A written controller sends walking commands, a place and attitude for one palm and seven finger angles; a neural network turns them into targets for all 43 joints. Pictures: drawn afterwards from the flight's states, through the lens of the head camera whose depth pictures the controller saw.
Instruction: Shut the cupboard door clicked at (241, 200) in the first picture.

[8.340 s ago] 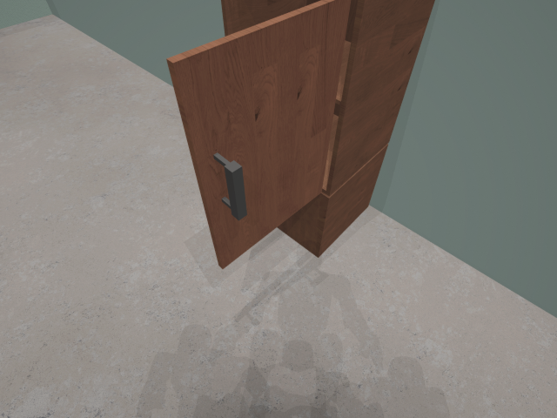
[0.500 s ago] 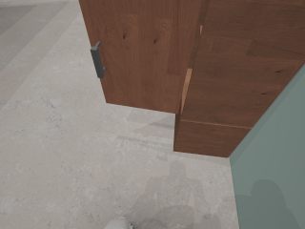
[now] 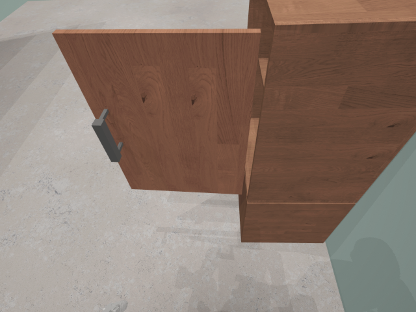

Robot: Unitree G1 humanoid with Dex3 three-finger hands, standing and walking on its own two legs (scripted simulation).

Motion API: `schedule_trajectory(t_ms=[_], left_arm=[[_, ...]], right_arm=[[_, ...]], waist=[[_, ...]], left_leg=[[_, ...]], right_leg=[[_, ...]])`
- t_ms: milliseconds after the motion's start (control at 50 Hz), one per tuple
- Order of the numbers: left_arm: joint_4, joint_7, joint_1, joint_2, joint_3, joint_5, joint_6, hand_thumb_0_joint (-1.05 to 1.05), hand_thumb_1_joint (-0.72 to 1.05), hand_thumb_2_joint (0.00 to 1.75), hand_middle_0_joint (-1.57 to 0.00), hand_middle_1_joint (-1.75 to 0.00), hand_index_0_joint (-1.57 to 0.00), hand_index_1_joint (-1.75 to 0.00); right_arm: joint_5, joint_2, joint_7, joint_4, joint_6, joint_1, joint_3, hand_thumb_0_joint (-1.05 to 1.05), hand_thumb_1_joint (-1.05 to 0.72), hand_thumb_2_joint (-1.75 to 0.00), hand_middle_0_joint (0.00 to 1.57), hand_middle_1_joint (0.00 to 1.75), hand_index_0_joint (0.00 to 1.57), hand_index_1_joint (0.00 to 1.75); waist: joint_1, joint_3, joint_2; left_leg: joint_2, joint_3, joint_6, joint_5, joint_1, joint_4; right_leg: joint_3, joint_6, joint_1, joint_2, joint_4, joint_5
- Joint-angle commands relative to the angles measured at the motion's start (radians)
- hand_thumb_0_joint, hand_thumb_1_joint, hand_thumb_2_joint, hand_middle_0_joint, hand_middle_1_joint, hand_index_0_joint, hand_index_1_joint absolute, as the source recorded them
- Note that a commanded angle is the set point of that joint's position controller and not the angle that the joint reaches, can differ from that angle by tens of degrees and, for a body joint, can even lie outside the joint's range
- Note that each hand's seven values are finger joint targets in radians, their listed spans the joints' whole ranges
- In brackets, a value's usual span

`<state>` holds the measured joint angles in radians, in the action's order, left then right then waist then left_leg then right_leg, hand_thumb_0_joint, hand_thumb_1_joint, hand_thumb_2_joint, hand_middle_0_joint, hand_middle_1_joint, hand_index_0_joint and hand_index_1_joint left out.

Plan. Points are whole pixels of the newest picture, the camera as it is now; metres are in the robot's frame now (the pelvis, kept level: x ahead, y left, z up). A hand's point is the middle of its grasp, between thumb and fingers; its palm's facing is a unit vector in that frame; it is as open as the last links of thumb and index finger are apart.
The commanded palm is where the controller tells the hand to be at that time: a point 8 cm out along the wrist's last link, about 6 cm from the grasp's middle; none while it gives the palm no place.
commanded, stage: come to a stop and stand still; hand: left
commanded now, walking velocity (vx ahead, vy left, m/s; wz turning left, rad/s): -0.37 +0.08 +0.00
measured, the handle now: (110, 136) +0.54 +0.30 -0.01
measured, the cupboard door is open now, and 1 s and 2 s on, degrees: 87 87 87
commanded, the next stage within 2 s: look again from close up in 1.12 s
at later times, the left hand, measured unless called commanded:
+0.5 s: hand out of the picture +0.08 +0.26 -0.18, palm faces +0.03 -0.98 -0.22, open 7.4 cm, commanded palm none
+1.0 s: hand out of the picture +0.04 +0.18 -0.17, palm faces -0.01 -0.98 -0.17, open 7.3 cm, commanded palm none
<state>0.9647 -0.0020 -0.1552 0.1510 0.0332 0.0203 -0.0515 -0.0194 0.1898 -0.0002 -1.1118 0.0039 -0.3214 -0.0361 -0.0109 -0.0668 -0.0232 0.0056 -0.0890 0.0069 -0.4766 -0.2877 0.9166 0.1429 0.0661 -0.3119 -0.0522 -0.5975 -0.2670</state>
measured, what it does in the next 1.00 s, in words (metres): steps on the spot: left foot, then right foot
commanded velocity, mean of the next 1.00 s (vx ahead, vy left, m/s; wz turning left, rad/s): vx -0.08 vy -0.04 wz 0.00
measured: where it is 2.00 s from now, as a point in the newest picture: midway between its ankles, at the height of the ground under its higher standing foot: outside the picture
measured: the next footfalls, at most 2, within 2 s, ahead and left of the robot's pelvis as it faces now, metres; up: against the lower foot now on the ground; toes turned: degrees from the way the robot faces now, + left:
left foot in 0.28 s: +0.16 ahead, +0.16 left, +0.00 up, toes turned +2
right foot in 0.66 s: +0.02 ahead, -0.11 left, +0.00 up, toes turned -4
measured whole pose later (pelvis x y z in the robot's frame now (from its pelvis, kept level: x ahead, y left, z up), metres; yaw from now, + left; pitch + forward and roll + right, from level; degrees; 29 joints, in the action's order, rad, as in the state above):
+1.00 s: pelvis +0.01 +0.01 +0.01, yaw -2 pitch -1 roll +0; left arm 1.10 0.02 -0.24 0.17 0.01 0.00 0.02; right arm -0.01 0.15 -0.03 -1.14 0.02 -0.29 -0.02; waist -0.01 -0.05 0.01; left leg 0.04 -0.01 0.03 -0.17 -0.26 0.45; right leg 0.04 0.00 -0.14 -0.01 -0.45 -0.29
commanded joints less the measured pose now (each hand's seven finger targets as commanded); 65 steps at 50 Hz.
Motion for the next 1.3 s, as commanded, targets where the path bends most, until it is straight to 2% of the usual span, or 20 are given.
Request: schedule_trajectory(t_ms=[0, 80, 200, 220, 260, 280, 320, 380, 520, 580, 600, 640, 720, 780, 800, 860, 1180, 1200, 1220, 1280], left_arm=[[0.006, 0.028, -0.119, 0.133, 0.028, -0.005, -0.013, 0.0, 0.9, 0.9, -0.2, -0.3, -0.2, -0.3], [0.018, 0.039, -0.108, 0.181, 0.041, -0.002, 0.01, 0.0, 0.9, 0.9, -0.2, -0.3, -0.2, -0.3], [0.014, 0.044, -0.066, 0.209, 0.055, -0.002, 0.053, 0.0, 0.9, 0.9, -0.2, -0.3, -0.2, -0.3], [0.008, 0.043, -0.075, 0.191, 0.05, -0.008, 0.061, 0.0, 0.9, 0.9, -0.2, -0.3, -0.2, -0.3], [-0.013, 0.049, -0.153, 0.107, 0.029, -0.018, 0.081, 0.0, 0.9, 0.9, -0.2, -0.3, -0.2, -0.3], [-0.029, 0.05, -0.125, 0.124, 0.03, -0.014, 0.086, 0.0, 0.9, 0.9, -0.2, -0.3, -0.2, -0.3], [-0.014, 0.047, -0.106, 0.139, 0.046, -0.008, 0.099, 0.0, 0.9, 0.9, -0.2, -0.3, -0.2, -0.3], [-0.007, 0.033, -0.131, 0.139, 0.051, -0.008, 0.103, 0.0, 0.9, 0.9, -0.2, -0.3, -0.2, -0.3], [-0.027, 0.009, -0.112, 0.106, 0.034, -0.002, 0.101, 0.0, 0.9, 0.9, -0.2, -0.3, -0.2, -0.3], [0.013, 0.009, -0.214, 0.111, 0.034, -0.005, 0.093, 0.0, 0.9, 0.9, -0.2, -0.3, -0.2, -0.3], [0.021, 0.014, -0.249, 0.136, 0.039, 0.001, 0.09, 0.0, 0.9, 0.9, -0.2, -0.3, -0.2, -0.3], [-0.011, 0.022, -0.155, 0.239, 0.045, 0.008, 0.08, 0.0, 0.9, 0.9, -0.2, -0.3, -0.2, -0.3], [0.002, 0.025, -0.035, 0.163, 0.014, -0.005, 0.046, 0.0, 0.9, 0.9, -0.2, -0.3, -0.2, -0.3], [0.038, 0.027, -0.107, 0.127, 0.001, -0.017, 0.047, 0.0, 0.9, 0.9, -0.2, -0.3, -0.2, -0.3], [0.045, 0.03, -0.117, 0.121, 0.001, -0.014, 0.05, 0.0, 0.9, 0.9, -0.2, -0.3, -0.2, -0.3], [0.083, 0.027, -0.121, 0.133, 0.003, -0.017, 0.056, 0.0, 0.9, 0.9, -0.2, -0.3, -0.2, -0.3], [0.121, 0.032, -0.146, 0.109, -0.001, -0.016, 0.043, 0.0, 0.9, 0.9, -0.2, -0.3, -0.2, -0.3], [0.142, 0.076, -0.252, 0.1, -0.013, 0.007, 0.01, 0.0, 0.9, 0.9, -0.2, -0.3, -0.2, -0.3], [0.088, 0.07, -0.177, 0.155, -0.01, -0.001, 0.001, 0.0, 0.9, 0.9, -0.2, -0.3, -0.2, -0.3], [0.053, 0.058, -0.152, 0.129, -0.011, -0.002, -0.002, 0.0, 0.9, 0.9, -0.2, -0.3, -0.2, -0.3]], right_arm=[[0.008, 0.015, -0.007, 0.064, -0.011, 0.014, -0.002, 0.0, -0.9, -0.9, 0.2, 0.3, 0.2, 0.3], [0.017, 0.0, -0.009, 0.068, 0.018, 0.01, -0.003, 0.0, -0.9, -0.9, 0.2, 0.3, 0.2, 0.3], [0.012, 0.054, -0.016, 0.096, 0.03, 0.034, -0.026, 0.0, -0.9, -0.9, 0.2, 0.3, 0.2, 0.3], [0.009, 0.078, -0.016, 0.092, 0.024, 0.014, -0.031, 0.0, -0.9, -0.9, 0.2, 0.3, 0.2, 0.3], [-0.004, 0.205, -0.025, 0.117, 0.014, -0.006, -0.05, 0.0, -0.9, -0.9, 0.2, 0.3, 0.2, 0.3], [-0.009, 0.218, -0.037, 0.132, 0.014, -0.002, -0.047, 0.0, -0.9, -0.9, 0.2, 0.3, 0.2, 0.3], [-0.011, 0.19, -0.053, 0.151, 0.011, 0.069, -0.04, 0.0, -0.9, -0.9, 0.2, 0.3, 0.2, 0.3], [-0.009, 0.163, -0.057, 0.176, 0.008, 0.122, -0.032, 0.0, -0.9, -0.9, 0.2, 0.3, 0.2, 0.3], [-0.015, 0.199, -0.038, 0.155, 0.014, 0.095, -0.054, 0.0, -0.9, -0.9, 0.2, 0.3, 0.2, 0.3], [-0.008, 0.201, -0.03, 0.152, 0.021, 0.113, -0.061, 0.0, -0.9, -0.9, 0.2, 0.3, 0.2, 0.3], [-0.002, 0.168, -0.026, 0.156, 0.026, 0.124, -0.06, 0.0, -0.9, -0.9, 0.2, 0.3, 0.2, 0.3], [0.006, 0.066, -0.011, 0.185, 0.036, 0.146, -0.034, 0.0, -0.9, -0.9, 0.2, 0.3, 0.2, 0.3], [0.002, 0.063, -0.014, 0.115, 0.021, 0.067, -0.023, 0.0, -0.9, -0.9, 0.2, 0.3, 0.2, 0.3], [0.002, 0.096, -0.026, 0.067, -0.005, 0.035, -0.013, 0.0, -0.9, -0.9, 0.2, 0.3, 0.2, 0.3], [0.003, 0.111, -0.028, 0.063, -0.003, 0.044, -0.013, 0.0, -0.9, -0.9, 0.2, 0.3, 0.2, 0.3], [0.004, 0.09, -0.031, 0.031, -0.007, 0.047, -0.004, 0.0, -0.9, -0.9, 0.2, 0.3, 0.2, 0.3], [0.004, 0.05, -0.036, -0.01, -0.011, -0.001, 0.002, 0.0, -0.9, -0.9, 0.2, 0.3, 0.2, 0.3], [0.012, 0.072, -0.023, 0.067, -0.031, 0.107, 0.008, 0.0, -0.9, -0.9, 0.2, 0.3, 0.2, 0.3], [0.009, 0.013, -0.015, 0.093, -0.022, 0.026, 0.014, 0.0, -0.9, -0.9, 0.2, 0.3, 0.2, 0.3], [0.002, 0.044, -0.013, 0.109, -0.031, -0.01, 0.019, 0.0, -0.9, -0.9, 0.2, 0.3, 0.2, 0.3]], waist=[[0.019, 0.072, 0.126], [0.027, 0.15, 0.141], [0.0, 0.075, 0.211], [-0.007, 0.09, 0.124], [-0.008, 0.139, -0.255], [-0.023, 0.123, -0.13], [-0.007, 0.115, -0.226], [0.014, 0.13, -0.09], [-0.022, 0.131, -0.169], [0.02, 0.108, -0.12], [0.034, 0.07, -0.045], [0.012, -0.015, 0.219], [-0.035, 0.014, 0.221], [-0.005, 0.046, 0.009], [0.003, 0.017, 0.051], [0.012, 0.015, -0.053], [0.009, -0.001, 0.041], [0.051, -0.017, -0.007], [-0.028, 0.041, -0.007], [-0.019, 0.081, 0.032]], left_leg=[[0.073, 0.079, 0.042, 0.086, -0.169, 0.026], [0.01, 0.017, 0.061, 0.125, -0.094, -0.15], [0.018, 0.021, 0.046, 0.292, 0.016, -0.389], [0.063, 0.05, 0.024, 0.482, 0.115, -0.469], [0.406, 0.381, -0.186, 0.97, 0.123, -0.563], [0.427, 0.386, -0.235, 0.898, 0.04, -0.558], [0.374, 0.354, -0.224, 0.824, 0.026, -0.566], [0.319, 0.264, -0.195, 0.683, 0.074, -0.561], [0.303, 0.283, -0.157, 0.225, 0.056, -0.651], [0.232, 0.229, -0.093, 0.096, -0.068, -0.641], [0.164, 0.172, -0.047, 0.04, -0.132, -0.58], [0.017, 0.039, 0.029, 0.04, -0.116, -0.328], [0.027, 0.075, 0.011, 0.216, 0.032, -0.305], [0.122, 0.172, -0.02, 0.429, 0.101, -0.501], [0.132, 0.175, -0.018, 0.347, 0.057, -0.523], [0.105, 0.161, -0.01, 0.347, 0.037, -0.547], [0.091, 0.122, 0.004, 0.401, 0.093, -0.538], [0.085, 0.082, 0.01, 0.434, 0.057, -0.314], [0.064, 0.088, -0.002, 0.235, 0.041, -0.351], [0.073, 0.096, -0.016, 0.389, 0.069, -0.386]], right_leg=[[-0.222, 0.102, 0.172, -0.278, 0.305, 0.681], [-0.137, 0.091, 0.24, -0.227, 0.209, 0.873], [-0.129, 0.049, 0.138, -0.207, 0.121, 0.605], [-0.109, 0.005, 0.068, -0.164, 0.059, 0.432], [-0.061, -0.089, -0.046, 0.03, -0.266, -0.377], [-0.135, -0.075, -0.036, 0.053, -0.442, -0.422], [-0.212, -0.08, -0.131, 0.05, -0.614, -0.343], [-0.201, -0.096, -0.172, 0.043, -0.634, -0.227], [-0.104, -0.08, -0.012, 0.03, -0.189, -0.247], [-0.055, -0.057, 0.196, 0.058, 0.12, -0.082], [-0.113, -0.039, 0.233, 0.015, 0.243, -0.073], [-0.412, 0.08, -0.013, -0.261, 0.469, -0.36], [-0.246, 0.052, -0.025, -0.148, 0.3, 0.075], [-0.181, -0.035, 0.032, -0.047, 0.204, 0.046], [-0.194, -0.041, 0.056, -0.036, 0.25, -0.023], [-0.19, -0.038, 0.111, -0.042, 0.247, 0.017], [-0.182, -0.033, 0.12, -0.054, 0.287, 0.074], [-0.27, -0.053, 0.079, -0.1, 0.279, 0.463], [-0.265, -0.016, 0.092, -0.134, 0.258, 0.299], [-0.193, -0.01, 0.109, -0.061, 0.17, 0.247]])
